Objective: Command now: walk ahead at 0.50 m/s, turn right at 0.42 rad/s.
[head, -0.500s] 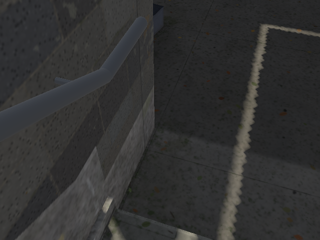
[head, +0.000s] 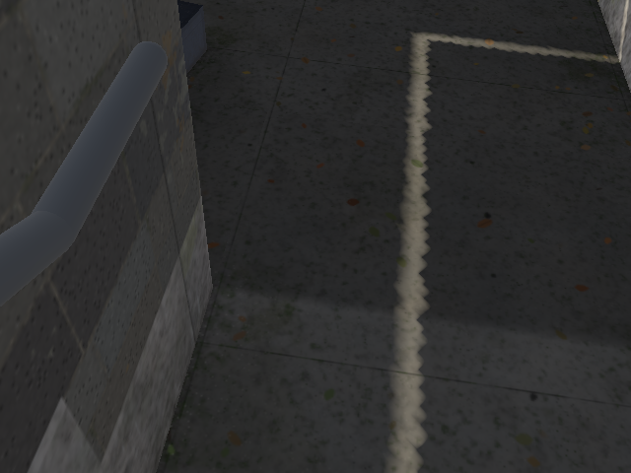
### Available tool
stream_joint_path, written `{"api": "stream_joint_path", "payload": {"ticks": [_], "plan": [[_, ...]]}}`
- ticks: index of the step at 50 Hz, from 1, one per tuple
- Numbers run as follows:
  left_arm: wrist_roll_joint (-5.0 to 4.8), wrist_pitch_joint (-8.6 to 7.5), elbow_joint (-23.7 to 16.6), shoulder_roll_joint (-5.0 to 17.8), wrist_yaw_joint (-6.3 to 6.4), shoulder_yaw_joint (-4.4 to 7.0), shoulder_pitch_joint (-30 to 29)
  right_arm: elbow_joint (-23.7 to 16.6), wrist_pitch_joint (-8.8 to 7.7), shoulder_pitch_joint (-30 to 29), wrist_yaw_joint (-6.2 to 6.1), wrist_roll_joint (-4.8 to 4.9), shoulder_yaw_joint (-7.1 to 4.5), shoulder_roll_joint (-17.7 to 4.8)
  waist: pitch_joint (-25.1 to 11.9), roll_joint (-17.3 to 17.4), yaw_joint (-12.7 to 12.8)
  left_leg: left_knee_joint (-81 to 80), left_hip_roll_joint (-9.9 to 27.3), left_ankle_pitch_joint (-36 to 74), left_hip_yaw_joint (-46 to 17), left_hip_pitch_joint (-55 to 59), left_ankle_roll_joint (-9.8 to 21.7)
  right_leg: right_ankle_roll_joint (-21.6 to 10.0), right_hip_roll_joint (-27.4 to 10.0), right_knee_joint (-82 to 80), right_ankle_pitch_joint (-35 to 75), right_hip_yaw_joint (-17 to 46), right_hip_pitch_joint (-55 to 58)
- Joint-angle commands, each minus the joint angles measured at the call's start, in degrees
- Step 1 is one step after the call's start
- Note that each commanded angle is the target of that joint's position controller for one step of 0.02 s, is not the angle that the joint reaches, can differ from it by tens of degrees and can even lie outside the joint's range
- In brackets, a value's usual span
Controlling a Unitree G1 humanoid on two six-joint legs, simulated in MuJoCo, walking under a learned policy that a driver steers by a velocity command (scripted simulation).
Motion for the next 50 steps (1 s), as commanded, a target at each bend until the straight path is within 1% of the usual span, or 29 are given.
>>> {"api": "stream_joint_path", "payload": {"ticks": [1, 5, 6, 8, 9, 10, 11, 12, 13, 15, 18, 21, 22, 24, 26, 28, 31, 34, 38, 40, 41, 42, 43, 44, 45, 46, 47, 48, 50], "plan": [[0.44, -0.57, -6.3, 0.4, -0.58, 0.02, -7.3, -4.3, 0.23, -1.4, -0.69, -0.86, -1.32, -6.3, 5.1, 8.0, -1.0, -6.6, 13.5, 6.9, -10.3, -4.2, 6.1, -0.6, -0.9, -3.3, 5.0, 1.6, -1.9], [-0.95, -1.74, -10.2, -1.0, -0.45, -0.91, -15.4, -2.8, 0.38, 0.5, 1.71, -2.29, -1.6, -7.5, 9.0, 10.0, -5.1, -3.1, 14.5, 5.3, -9.0, -7.0, 6.7, -0.8, -3.0, -9.4, -2.6, -5.1, 4.6], [-1.95, -2.27, -9.3, -0.6, -0.3, -1.07, -13.6, -3.1, 0.89, -1.2, 2.97, -2.74, -1.8, -8.1, 9.3, 9.9, -4.1, -0.6, 14.7, 7.3, -7.6, -6.5, 7.2, -1.3, -3.8, -13.3, -6.9, -6.3, 6.6], [-1.44, -3.06, -5.1, 0.9, -0.3, -0.17, -5.1, -3.0, 2.48, -0.6, 3.4, -3.33, -2.16, -9.7, 6.8, 7.2, -1.3, 11.6, 14.5, 21.5, -4.4, -4.9, 7.8, -3.1, -3.0, -18.5, -17.6, -8.7, 16.9], [-2.21, -3.57, 0.1, 2.0, 0.09, 0.88, 5.6, -3.6, 3.49, -1.3, 2.9, -3.26, -2.34, -10.5, 1.3, 5.0, 3.0, 25.5, 12.9, 33.1, -1.7, -3.6, 7.3, -4.0, -0.9, -22.6, -14.6, -10.6, 26.4], [-0.71, -3.46, 4.1, 2.4, 0.44, 1.56, 14.2, -4.2, 3.92, -2.0, 2.84, -1.97, -2.83, -12.2, -3.5, 3.4, 7.2, 41.0, 9.5, 32.9, 1.3, -8.1, 7.2, -4.0, 1.3, -26.7, -16.3, -11.8, 38.8], [0.38, -3.92, 6.5, 6.8, -0.1, 2.53, 17.8, -4.6, 3.13, 1.6, 3.49, -1.55, -2.77, -7.1, -6.1, -13.2, 5.1, 65.5, 2.1, -13.5, 2.4, -30.4, 5.2, -5.6, -4.0, -13.1, 7.9, -5.5, 55.2], [-1.22, -4.15, 3.0, 10.1, -0.35, 2.6, 20.5, -6.4, 2.58, 3.5, 3.89, 0.35, -1.44, -5.9, -17.6, -15.4, 5.3, 82.9, 2.1, -20.2, -2.9, -47.6, 4.1, -12.9, -14.9, 3.1, 39.2, 8.9, 71.1], [-3.47, -3.43, 1.1, 13.6, 0.51, 3.74, 21.7, -11.9, 1.64, -4.1, 3.5, 0.63, -0.64, -7.5, -26.3, -16.8, 9.6, 84.0, 0.2, -11.8, -5.7, -55.8, 3.0, -20.6, -22.1, -10.4, 10.2, 24.1, 71.6], [-3.62, -2.66, -1.2, 8.1, 2.54, 1.79, 14.2, -11.3, 2.75, -14.1, 2.48, -2.24, 0.2, -5.1, -12.8, -4.2, 6.8, 71.8, 2.9, -2.3, -9.7, -55.0, 1.4, -18.8, -19.5, -19.1, -13.3, 22.3, 50.7], [-2.06, -3.29, -0.6, 4.3, 2.44, -0.41, 12.1, -11.3, 5.79, -12.0, 2.49, -4.76, 1.04, -3.0, -5.5, 6.4, -1.2, 52.2, 3.8, 8.8, -11.5, -45.0, 1.2, -14.9, -13.1, -15.2, -1.0, 16.0, 24.2], [-3.33, -3.5, -0.9, 7.4, 3.19, 0.58, 11.7, -11.6, 5.74, -13.1, 4.13, -5.31, 1.62, -3.1, -11.2, 1.6, -2.6, 29.8, -0.5, 18.3, -8.2, -26.7, -1.5, -14.9, -9.0, -18.6, 16.6, 12.1, 18.7], [-2.63, -3.12, -1.3, 7.1, 3.55, 0.84, 11.2, -8.9, 5.64, -8.5, 4.66, -4.77, 1.24, -4.5, -14.9, -0.9, -3.2, 32.8, -0.2, 23.2, -8.7, -27.7, -1.6, -14.9, -8.5, -15.4, 20.8, 11.1, 24.8], [-3.76, -1.66, -2.6, 4.6, 3.8, 0.61, 12.5, -11.7, 5.56, -14.4, 4.87, -3.28, 0.59, -6.3, -13.2, -1.0, -1.0, 28.4, 0.4, 24.1, -9.5, -29.9, -1.0, -13.7, -6.7, -15.0, 18.7, 10.9, 27.8], [-3.63, -1.07, -0.5, 4.1, 4.73, 0.73, 19.4, -14.4, 4.61, -21.9, 5.66, -3.5, -0.48, -7.6, -9.1, 1.2, 3.3, 18.2, 1.1, 32.3, -12.6, -40.1, -0.6, -14.1, -6.0, -13.1, -1.5, 14.8, 36.6], [-3.21, -0.79, -0.5, 2.9, 5.21, 0.4, 23.3, -14.7, 4.12, -24.3, 6.9, -4.46, 0.17, -4.4, -7.6, 1.3, 5.0, 15.2, 1.1, 32.4, -14.2, -41.7, -0.3, -14.9, -8.1, -11.3, -1.9, 18.5, 38.0], [-3.9, -2.03, -0.5, 1.5, 5.4, -0.77, 21.7, -15.4, 3.52, -27.6, 7.55, -3.89, 0.64, -2.5, -3.1, 1.8, 4.3, 1.1, -1.3, 46.9, -14.0, -29.2, -0.9, -13.2, -4.5, -8.8, -23.4, 17.5, 25.7], [-2.84, -2.92, -0.8, 1.8, 3.92, -1.41, 20.2, -15.3, 3.24, -28.6, 7.43, -3.09, 1.02, -1.9, -0.7, 0.9, 5.7, -9.5, -2.6, 43.6, -12.8, -17.7, -1.0, -11.7, -1.8, -6.5, -28.3, 15.8, 20.0], [-1.12, -2.66, 1.7, 1.6, 4.2, -1.89, 22.1, -10.4, 2.59, -21.4, 6.7, -0.14, 0.28, -3.3, 3.8, 1.0, 6.0, -32.7, 2.8, 52.2, -13.9, -7.3, 1.3, -10.8, 0.8, 3.5, -29.9, 14.7, 21.4], [-1.19, -2.94, 3.0, 1.6, 3.21, -2.31, 24.4, -6.8, 2.72, -13.7, 6.27, -1.32, -0.97, -5.9, 1.8, 6.6, 6.0, -34.1, 2.2, 59.1, -7.8, 8.6, 0.4, -9.2, 4.5, 16.5, -33.1, 9.2, 14.1], [-1.48, -2.84, 3.3, 0.6, 2.79, -2.64, 25.3, -4.5, 2.75, -7.3, 6.62, -1.0, -1.57, -8.1, -2.5, 10.7, 4.3, -26.9, 5.9, 71.7, -10.1, 18.4, 1.1, -8.7, 7.0, 25.8, -49.9, 6.5, 7.3], [-3.68, -2.95, 3.3, -1.4, 2.85, -2.74, 27.3, -2.7, 2.73, 0.7, 7.33, -1.73, -1.68, -9.7, -10.8, 17.3, 2.2, -8.3, 13.3, 89.4, -13.7, 34.8, 5.6, -6.6, 10.3, 42.8, -79.7, 0.4, -6.9], [-3.74, -2.54, 4.5, -1.6, 3.7, -2.92, 29.8, -0.9, 2.86, 5.7, 8.23, -0.74, -1.77, -9.1, -17.2, 16.9, 1.2, -2.0, 17.7, 69.2, -21.6, 39.1, 11.6, -7.4, 9.9, 61.8, -85.1, -3.9, -16.4], [-1.16, -1.75, 4.2, -1.9, 4.01, -3.36, 25.4, -0.6, 3.1, 8.9, 8.37, 0.34, -1.37, -8.0, -15.2, 11.9, -1.0, -6.2, 18.5, 36.9, -28.4, 35.9, 12.8, -7.6, 8.3, 70.8, -77.4, -4.8, -26.5], [-0.25, -2.13, 1.8, -0.7, 3.69, -3.21, 19.1, -1.6, 3.62, 5.8, 6.91, -0.03, -2.4, -12.8, -12.9, 14.2, -1.0, -18.6, 24.9, 3.0, -41.3, 30.7, 18.3, -5.5, 6.3, 71.4, -67.4, -7.6, -33.9], [1.39, -1.68, 0.0, 1.0, 3.23, -2.73, 8.7, -2.8, 4.57, 0.7, 5.75, 0.2, -1.55, -9.2, -4.9, 9.5, -1.9, -26.2, 21.8, -21.9, -42.2, 21.3, 15.4, -4.2, 1.9, 67.9, -59.3, -8.6, -38.3], [2.13, -1.13, -2.3, 0.3, 2.42, -2.92, 2.5, -3.3, 4.48, -2.8, 4.97, -0.72, -1.15, -9.7, 0.0, 11.7, -1.8, -28.4, 21.2, -25.2, -43.4, 11.5, 16.0, -3.2, -0.6, 66.8, -52.5, -7.2, -37.7], [1.2, -0.71, -2.0, -1.4, 2.0, -3.3, 2.2, -2.6, 4.16, -3.9, 5.75, -2.59, 0.14, -7.2, 3.1, 9.5, -0.2, -28.5, 16.6, -20.1, -37.7, -0.2, 14.5, -2.1, -1.2, 64.9, -46.1, -7.2, -32.2], [-0.25, -0.89, -2.7, -4.1, 0.93, -3.84, 2.6, -1.4, 2.89, -6.3, 6.01, -2.52, 1.9, -4.1, 5.9, 8.8, 4.2, -27.1, 9.5, -9.4, -27.5, -11.8, 11.5, 0.5, -1.7, 55.9, -36.2, -6.1, -27.7]]}}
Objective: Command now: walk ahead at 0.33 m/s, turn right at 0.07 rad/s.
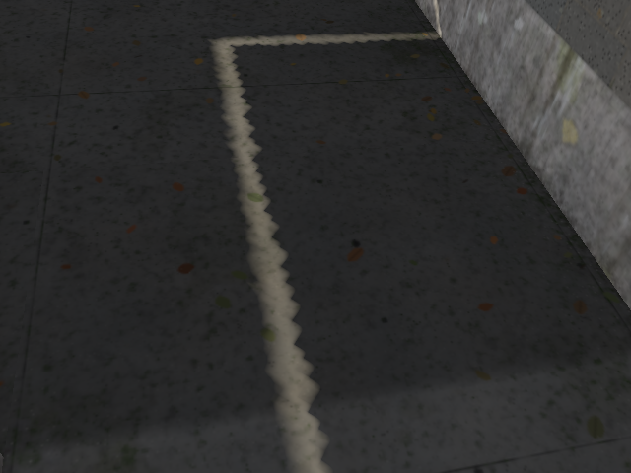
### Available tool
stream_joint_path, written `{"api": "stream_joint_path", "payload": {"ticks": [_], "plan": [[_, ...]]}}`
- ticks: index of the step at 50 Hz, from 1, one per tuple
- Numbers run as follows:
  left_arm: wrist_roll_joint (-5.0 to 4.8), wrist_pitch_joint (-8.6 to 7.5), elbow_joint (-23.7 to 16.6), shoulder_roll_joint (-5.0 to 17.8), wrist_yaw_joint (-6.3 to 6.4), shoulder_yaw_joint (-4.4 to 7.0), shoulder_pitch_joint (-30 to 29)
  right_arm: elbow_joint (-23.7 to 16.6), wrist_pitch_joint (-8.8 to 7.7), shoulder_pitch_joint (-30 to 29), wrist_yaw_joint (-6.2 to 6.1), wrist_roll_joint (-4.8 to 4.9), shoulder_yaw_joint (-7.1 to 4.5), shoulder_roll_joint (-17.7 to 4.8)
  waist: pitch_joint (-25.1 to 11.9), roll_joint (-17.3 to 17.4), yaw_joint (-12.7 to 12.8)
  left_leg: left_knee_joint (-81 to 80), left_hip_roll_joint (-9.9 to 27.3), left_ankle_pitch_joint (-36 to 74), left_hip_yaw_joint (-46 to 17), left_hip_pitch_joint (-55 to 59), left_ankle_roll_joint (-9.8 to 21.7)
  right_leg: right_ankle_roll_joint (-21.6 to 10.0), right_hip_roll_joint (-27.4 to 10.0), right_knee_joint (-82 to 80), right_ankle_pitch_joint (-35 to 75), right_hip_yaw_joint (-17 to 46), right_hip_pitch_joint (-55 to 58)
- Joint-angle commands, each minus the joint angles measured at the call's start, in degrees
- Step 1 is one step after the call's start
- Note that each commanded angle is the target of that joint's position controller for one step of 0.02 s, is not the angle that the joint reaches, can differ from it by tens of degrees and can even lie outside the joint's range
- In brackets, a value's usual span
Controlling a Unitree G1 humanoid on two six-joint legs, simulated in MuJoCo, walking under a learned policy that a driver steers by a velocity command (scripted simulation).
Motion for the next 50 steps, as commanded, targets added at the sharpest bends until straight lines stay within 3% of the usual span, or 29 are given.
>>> {"api": "stream_joint_path", "payload": {"ticks": [1, 2, 6, 7, 11, 13, 14, 16, 17, 18, 19, 20, 21, 23, 25, 27, 29, 32, 35, 37, 40, 41, 42, 43, 44, 45, 47, 48, 50], "plan": [[-0.51, -1.36, -6.9, -0.8, -1.26, -0.37, -7.9, -1.2, -2.15, 0.0, -0.24, -0.65, 0.42, -5.8, 8.4, 10.1, 1.5, -17.5, 13.0, -17.1, -18.2, -8.2, 8.4, 3.4, -3.4, -5.7, 16.8, 3.1, -13.3], [-0.54, -1.25, -8.8, -2.0, -1.36, -1.25, -8.9, -1.5, -2.85, -1.2, -0.43, 0.08, 0.41, -5.9, 8.7, 10.6, 2.8, -17.9, 12.6, -16.0, -16.5, -11.6, 9.1, 3.7, -4.3, -9.3, 20.6, 3.4, -11.8], [0.01, -0.97, -10.0, -0.6, -0.09, -1.09, -10.0, -1.4, -3.46, 3.8, -1.55, 2.0, -0.13, -7.1, 5.4, 8.9, 0.4, -18.2, 13.0, -7.0, -16.0, -1.3, 9.5, 4.7, -8.1, -29.1, 31.7, 3.6, -9.2], [-1.25, -0.94, -11.3, -0.4, 0.48, -0.73, -13.1, -1.9, -3.58, 5.9, -1.98, 2.34, -0.81, -7.6, 6.5, 8.3, -0.5, -18.0, 12.7, -9.4, -16.5, -0.4, 9.4, 5.7, -8.2, -33.3, 31.2, 3.3, -9.1], [-3.04, -1.51, -15.6, 0.3, -0.54, -0.29, -23.4, -4.9, -2.86, 6.3, -2.02, 1.94, -2.01, -8.1, 9.1, 11.0, -4.9, -21.2, 14.0, -7.5, -13.0, 3.2, 8.3, 6.7, -9.0, -56.7, 32.8, 2.5, 1.1], [-3.72, -2.53, -15.5, 0.3, -0.83, 0.11, -24.0, -6.7, -2.71, 4.6, -2.03, 1.07, -2.5, -10.4, 9.0, 12.0, -5.5, -23.9, 15.1, -4.6, -11.5, 2.5, 8.5, 6.3, -7.5, -66.4, 26.7, 0.9, 13.3], [-4.13, -2.78, -15.2, 0.2, -1.23, 0.43, -24.1, -6.8, -2.89, 5.4, -1.51, -0.04, -2.34, -9.5, 8.7, 11.3, -5.7, -23.3, 15.1, -0.3, -11.0, 3.5, 7.4, 5.3, -6.6, -69.1, 24.5, -0.7, 17.8], [-3.09, -3.92, -12.8, 2.2, -1.04, 1.74, -18.7, -5.1, -2.41, 7.6, -1.1, -1.34, -2.77, -11.0, 7.5, 11.9, -5.0, -18.3, 15.4, 7.0, -10.5, 9.1, 6.6, 4.4, -4.6, -74.8, 15.5, -3.3, 23.7], [-3.12, -4.89, -10.8, 2.5, -0.91, 2.37, -13.2, -2.9, -1.67, 9.5, -0.83, -2.41, -2.84, -11.6, 7.7, 11.3, -2.7, -9.1, 13.2, 13.9, -7.6, 9.3, 5.8, 3.7, -3.3, -77.0, 9.6, -4.0, 28.5], [-2.18, -6.38, -8.3, 4.0, -0.16, 3.15, -4.2, -2.1, -1.95, 11.2, -0.86, -2.53, -2.48, -9.6, 2.1, 6.6, 1.2, 4.0, 11.2, 19.0, -4.4, 6.1, 5.3, 2.8, -3.9, -77.6, 7.3, -1.5, 40.3], [-0.97, -7.36, -7.9, 8.4, 0.23, 3.9, 3.8, -4.5, -2.7, 12.4, -0.31, -0.56, -1.48, -5.6, -9.6, -1.4, 3.5, 20.2, 8.1, 5.3, -1.2, -6.1, 3.0, -0.5, -17.0, -78.7, -2.0, 16.5, 56.6], [-2.24, -6.68, -5.5, 16.4, 0.08, 6.04, 10.7, -7.1, -3.48, 10.0, 0.65, 1.27, -1.58, -4.7, -15.2, -18.3, 5.3, 34.4, -1.8, -15.7, -0.3, -23.4, 1.0, -5.9, -25.4, -91.7, -10.2, 43.5, 65.9], [-2.7, -6.04, -4.6, 13.2, 0.04, 5.11, 9.5, -6.5, -2.94, 5.3, 0.62, -0.31, -2.62, -8.4, -9.2, -7.4, 4.3, 40.2, 0.4, -12.3, -5.4, -29.6, 2.0, -4.3, -24.5, -92.4, -7.7, 42.1, 62.6], [-3.12, -6.26, -6.3, 6.3, -0.13, 3.46, 1.5, -7.1, -2.62, -1.8, 1.34, -0.7, -1.58, -4.0, -0.9, -0.9, 1.7, 38.1, 5.0, -3.0, -4.9, -26.3, 2.1, -1.7, -20.4, -91.5, 5.3, 23.6, 48.8], [-3.31, -6.93, -5.6, 4.3, 0.26, 3.07, -1.6, -6.2, -1.24, -1.3, 2.26, -1.89, -2.08, -4.8, 2.3, -4.8, -1.5, 33.5, 6.0, 0.6, -4.7, -20.0, 1.2, -0.8, -17.1, -95.0, 15.3, 15.0, 40.4], [-3.37, -7.73, -4.2, 4.5, 0.56, 3.5, 0.6, -5.6, -0.3, -0.4, 3.1, -1.1, -2.68, -5.8, 0.4, -4.0, -2.8, 33.2, 4.3, 4.2, -5.2, -18.6, 1.3, -1.2, -16.0, -94.9, 25.8, 9.1, 41.7], [-3.35, -8.15, -3.5, 3.7, 0.84, 3.4, 2.6, -5.4, 0.18, -1.7, 3.8, -1.4, -2.96, -6.0, 1.0, -2.1, -3.0, 32.1, 4.5, 7.7, -4.4, -21.5, 1.8, -0.7, -15.8, -95.0, 33.4, 4.7, 43.3], [-3.33, -8.3, -0.7, 3.1, 1.29, 2.86, 6.9, -7.2, 0.28, -8.2, 3.22, -2.24, -1.73, -4.0, 4.4, 0.3, -3.1, 24.8, 3.1, 12.1, -3.2, -22.1, 1.1, -2.0, -15.1, -93.2, 48.9, -0.1, 41.3], [-3.67, -8.21, 0.5, 3.8, 1.78, 2.24, 8.2, -8.6, -0.55, -14.2, 2.72, -1.76, 0.23, -1.7, 4.1, -0.6, -1.6, 9.5, 1.4, 16.9, 1.2, -15.9, 1.0, -2.5, -13.6, -92.0, 55.0, -3.2, 41.5], [-3.87, -8.11, 2.1, 4.5, 2.03, 2.12, 10.0, -8.7, -1.1, -16.3, 2.04, -1.8, 0.8, -2.4, 3.2, -1.4, -0.8, 4.5, 0.3, 17.3, 3.5, -12.4, 1.3, -3.0, -14.1, -90.1, 57.4, -3.3, 44.3], [-3.52, -7.65, 3.9, 5.6, 2.67, 2.26, 9.9, -6.5, -1.9, -12.0, 0.5, -1.61, 0.72, -4.3, 1.6, -0.6, -2.6, 1.1, -1.2, 13.5, 3.7, -6.2, 2.9, -2.9, -15.2, -83.4, 62.7, -2.0, 48.3], [-3.63, -7.4, 4.3, 5.6, 2.7, 2.2, 9.8, -4.7, -2.42, -7.9, 0.13, -1.73, 0.52, -4.7, 0.2, 0.3, -4.3, -3.5, -2.3, 15.3, 3.9, -1.7, 3.4, -2.3, -13.9, -78.0, 62.1, -2.4, 49.0], [-3.89, -7.22, 4.9, 6.1, 2.62, 2.3, 10.7, -3.3, -3.33, -3.8, -0.19, -2.13, 0.13, -6.2, -1.7, 2.6, -6.1, -7.7, 0.1, 28.3, 1.5, 5.8, 4.1, -1.0, -11.7, -70.4, 55.1, -3.6, 46.7], [-4.52, -7.28, 4.1, 3.9, 2.66, 1.68, 14.9, -2.2, -3.82, 1.2, -0.41, -3.11, -0.97, -11.2, -8.9, 9.2, -5.3, -0.2, 11.6, 59.8, -7.3, 21.1, 7.5, 0.6, -8.8, -57.9, 33.4, -5.1, 37.0], [-6.97, -6.25, 5.8, -0.1, 2.34, 0.74, 20.7, -2.0, -3.01, 2.5, -0.48, -1.36, -1.23, -11.5, -19.1, 17.9, -5.1, -0.5, 24.5, 75.5, -22.3, 31.9, 19.0, 2.4, -0.1, -40.1, -9.8, -4.7, 27.5], [-5.3, -4.94, 5.8, 3.5, 2.3, 1.89, 16.4, -2.6, -2.15, 0.9, -0.46, 0.97, -0.58, -9.1, -19.1, 10.1, -4.8, -3.8, 23.0, 66.8, -22.1, 28.1, 19.0, 2.7, -1.1, -38.1, -12.5, 2.1, 25.4], [-2.95, -3.86, 4.4, 2.0, 2.12, 1.92, 7.9, -3.5, -1.17, -8.1, -1.3, 0.31, 0.55, -5.7, -4.7, 7.7, -2.4, -11.2, 18.5, 46.3, -15.7, 12.0, 14.9, 3.3, -3.8, -43.0, -6.7, 3.2, 23.8], [-2.61, -3.05, 4.6, 1.3, 2.28, 1.87, 6.9, -3.8, -0.95, -10.9, -1.74, 0.01, 1.07, -4.2, -1.2, 7.5, -0.8, -14.0, 16.3, 40.5, -12.9, 5.0, 12.7, 3.7, -4.8, -47.4, -4.0, 3.7, 27.0], [-2.45, -1.62, 6.7, -0.5, 2.38, 1.37, 9.8, -3.3, -0.81, -12.2, -1.91, -0.7, 1.32, -4.0, -1.2, 8.3, 1.0, -15.8, 13.0, 33.9, -9.0, -1.3, 10.1, 4.2, -3.8, -53.7, -1.1, 1.9, 34.0]]}}
Over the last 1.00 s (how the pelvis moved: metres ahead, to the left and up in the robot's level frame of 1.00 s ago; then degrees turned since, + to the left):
0.42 -0.10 -0.28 -22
